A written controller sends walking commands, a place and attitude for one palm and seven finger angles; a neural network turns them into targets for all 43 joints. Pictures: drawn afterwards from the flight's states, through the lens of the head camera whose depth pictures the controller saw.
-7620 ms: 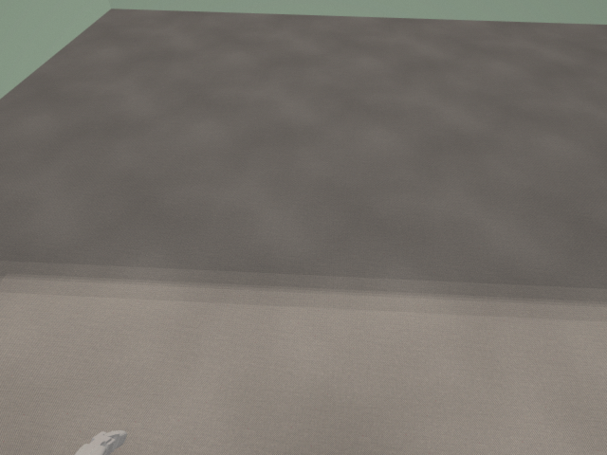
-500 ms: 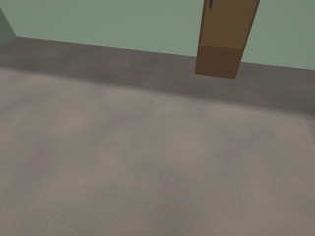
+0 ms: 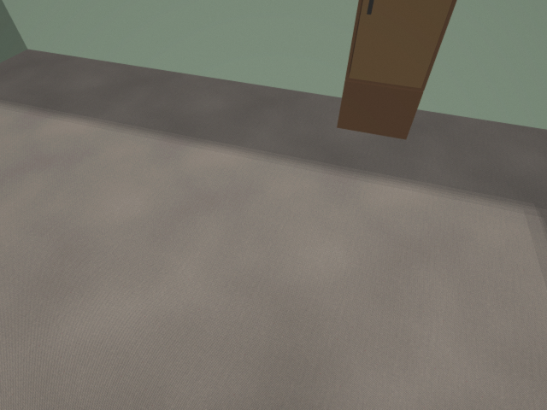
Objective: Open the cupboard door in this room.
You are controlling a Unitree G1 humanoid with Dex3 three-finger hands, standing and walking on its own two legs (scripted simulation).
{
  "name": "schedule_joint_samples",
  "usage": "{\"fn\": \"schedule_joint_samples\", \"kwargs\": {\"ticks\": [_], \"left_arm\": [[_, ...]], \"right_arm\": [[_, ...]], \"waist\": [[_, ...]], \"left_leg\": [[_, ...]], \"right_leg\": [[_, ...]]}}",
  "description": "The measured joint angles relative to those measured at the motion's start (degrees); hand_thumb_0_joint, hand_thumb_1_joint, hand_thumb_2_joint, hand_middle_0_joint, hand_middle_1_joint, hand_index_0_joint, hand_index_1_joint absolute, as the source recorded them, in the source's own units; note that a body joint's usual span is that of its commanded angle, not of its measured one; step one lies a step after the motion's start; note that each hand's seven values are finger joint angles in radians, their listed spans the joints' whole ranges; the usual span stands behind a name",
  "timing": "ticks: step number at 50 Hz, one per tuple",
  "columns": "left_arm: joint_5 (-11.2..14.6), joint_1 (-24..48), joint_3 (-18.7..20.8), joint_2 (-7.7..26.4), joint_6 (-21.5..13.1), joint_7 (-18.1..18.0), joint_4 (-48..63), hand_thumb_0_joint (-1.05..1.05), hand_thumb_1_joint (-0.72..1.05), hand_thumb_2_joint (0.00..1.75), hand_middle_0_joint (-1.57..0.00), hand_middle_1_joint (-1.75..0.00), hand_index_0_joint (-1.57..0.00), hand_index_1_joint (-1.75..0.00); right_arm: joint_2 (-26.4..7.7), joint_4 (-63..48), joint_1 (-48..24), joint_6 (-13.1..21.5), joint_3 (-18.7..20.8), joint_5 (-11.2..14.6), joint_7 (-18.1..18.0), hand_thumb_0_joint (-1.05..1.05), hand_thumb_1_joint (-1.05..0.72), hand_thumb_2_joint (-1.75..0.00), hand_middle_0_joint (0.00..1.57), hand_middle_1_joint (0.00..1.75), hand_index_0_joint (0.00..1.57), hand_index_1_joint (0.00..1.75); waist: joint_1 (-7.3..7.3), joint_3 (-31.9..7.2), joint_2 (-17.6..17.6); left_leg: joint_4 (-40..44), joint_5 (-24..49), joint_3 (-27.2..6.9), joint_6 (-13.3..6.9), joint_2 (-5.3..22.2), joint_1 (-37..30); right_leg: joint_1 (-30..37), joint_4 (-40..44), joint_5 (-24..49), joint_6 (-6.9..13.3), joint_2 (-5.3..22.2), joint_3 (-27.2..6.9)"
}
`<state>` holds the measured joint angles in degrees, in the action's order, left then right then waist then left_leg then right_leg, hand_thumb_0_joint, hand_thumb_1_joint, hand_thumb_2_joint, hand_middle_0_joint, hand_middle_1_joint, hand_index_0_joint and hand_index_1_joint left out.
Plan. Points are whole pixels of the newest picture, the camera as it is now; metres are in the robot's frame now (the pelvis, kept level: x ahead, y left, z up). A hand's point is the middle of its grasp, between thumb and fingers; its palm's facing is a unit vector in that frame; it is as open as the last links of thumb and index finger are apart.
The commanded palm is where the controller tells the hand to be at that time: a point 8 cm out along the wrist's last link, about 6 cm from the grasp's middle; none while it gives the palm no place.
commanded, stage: stand and wait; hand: left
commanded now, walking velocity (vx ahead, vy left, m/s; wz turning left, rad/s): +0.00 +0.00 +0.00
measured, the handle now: out of the picture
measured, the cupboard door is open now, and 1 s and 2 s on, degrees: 0 0 0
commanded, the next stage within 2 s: turn or walk to find it in 0.60 s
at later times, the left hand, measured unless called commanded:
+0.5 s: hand out of the picture -0.01 +0.18 -0.18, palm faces +0.02 -0.98 -0.19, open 7.3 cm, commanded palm none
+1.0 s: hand out of the picture +0.01 +0.22 -0.19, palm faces +0.13 -0.97 -0.22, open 7.3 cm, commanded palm none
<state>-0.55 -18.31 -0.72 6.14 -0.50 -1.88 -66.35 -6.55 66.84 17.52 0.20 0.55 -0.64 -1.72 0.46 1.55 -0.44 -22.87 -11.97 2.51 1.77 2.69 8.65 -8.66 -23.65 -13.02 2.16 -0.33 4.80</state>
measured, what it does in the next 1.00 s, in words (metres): stands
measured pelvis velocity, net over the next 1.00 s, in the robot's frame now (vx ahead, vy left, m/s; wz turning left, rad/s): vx -0.01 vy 0.03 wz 0.10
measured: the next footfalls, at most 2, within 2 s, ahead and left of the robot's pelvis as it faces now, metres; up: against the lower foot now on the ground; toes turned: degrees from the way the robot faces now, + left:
right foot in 1.38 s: +0.04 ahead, -0.13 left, +0.00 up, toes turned +17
left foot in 1.86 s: -0.07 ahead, +0.06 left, +0.00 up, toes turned +28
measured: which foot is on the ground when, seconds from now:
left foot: down 0.00-1.00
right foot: down 0.00-1.00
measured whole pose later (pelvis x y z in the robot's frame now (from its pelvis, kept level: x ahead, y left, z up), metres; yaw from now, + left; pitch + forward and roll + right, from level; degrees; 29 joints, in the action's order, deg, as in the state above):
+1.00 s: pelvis -0.01 +0.03 -0.02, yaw +5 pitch +0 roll -1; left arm -1.3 -13.0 2.2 10.6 1.4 -1.6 -59.6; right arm -9.9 60.6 14.2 -1.9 2.5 -1.1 0.0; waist 0.4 4.0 0.1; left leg -35.8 -16.9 -1.6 -0.7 -1.1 18.7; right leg -15.3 -34.2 -18.4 -0.1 4.0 8.9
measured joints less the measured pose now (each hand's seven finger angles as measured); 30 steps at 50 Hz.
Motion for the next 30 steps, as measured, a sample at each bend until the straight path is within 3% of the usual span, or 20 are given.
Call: {"fn": "schedule_joint_samples", "kwargs": {"ticks": [30], "left_arm": [[-0.29,2.24,0.66,3.04,-0.49,0.25,1.21,0.01,0.91,0.89,-0.2,-0.3,-0.2,-0.3]], "right_arm": [[-2.27,-0.49,-0.79,0.76,0.37,0.13,0.24,0.0,-0.91,-0.9,0.2,0.3,0.2,0.3]], "waist": [[-0.18,0.69,0.35]], "left_leg": [[0.17,0.02,0.98,-1.49,-1.27,0.12]], "right_leg": [[-0.34,0.18,0.47,-1.44,1.26,-0.99]]}}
